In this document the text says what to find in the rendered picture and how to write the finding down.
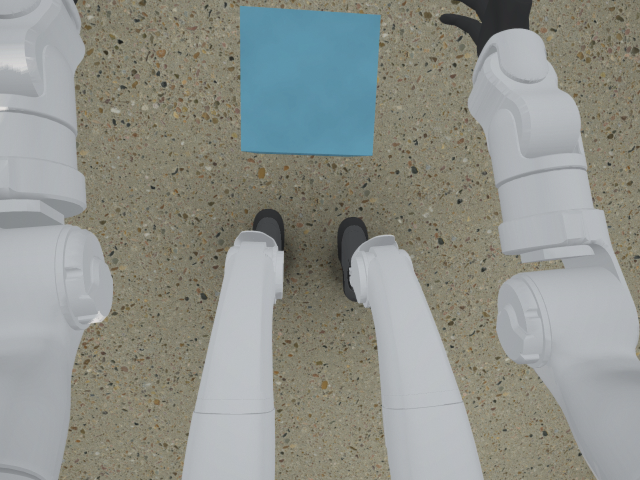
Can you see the carton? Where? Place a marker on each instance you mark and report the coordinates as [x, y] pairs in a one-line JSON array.
[[308, 81]]

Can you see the left robot upper arm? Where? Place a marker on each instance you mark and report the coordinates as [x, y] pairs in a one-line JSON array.
[[54, 283]]

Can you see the robot right forearm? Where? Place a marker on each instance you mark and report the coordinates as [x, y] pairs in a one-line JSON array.
[[533, 137]]

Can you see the robot left thigh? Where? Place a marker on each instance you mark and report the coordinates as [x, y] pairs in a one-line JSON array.
[[232, 431]]

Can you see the right robot upper arm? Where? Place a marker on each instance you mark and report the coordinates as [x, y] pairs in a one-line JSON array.
[[577, 329]]

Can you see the robot left forearm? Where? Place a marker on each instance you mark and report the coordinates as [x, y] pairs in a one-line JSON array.
[[40, 49]]

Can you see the left robot shin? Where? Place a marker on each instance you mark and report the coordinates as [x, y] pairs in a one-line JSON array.
[[251, 236]]

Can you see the robot right hand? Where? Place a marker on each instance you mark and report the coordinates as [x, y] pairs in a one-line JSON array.
[[495, 15]]

